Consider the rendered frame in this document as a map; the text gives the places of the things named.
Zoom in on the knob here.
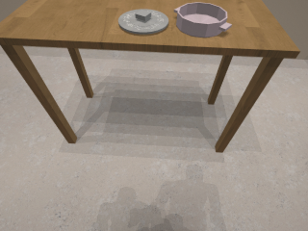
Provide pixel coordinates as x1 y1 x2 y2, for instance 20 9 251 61
135 10 152 21

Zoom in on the pot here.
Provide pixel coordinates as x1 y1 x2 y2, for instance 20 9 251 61
173 2 232 38

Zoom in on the table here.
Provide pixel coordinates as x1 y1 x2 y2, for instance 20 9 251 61
0 0 300 153

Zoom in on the lid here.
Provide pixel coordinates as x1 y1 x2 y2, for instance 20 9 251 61
118 9 169 35

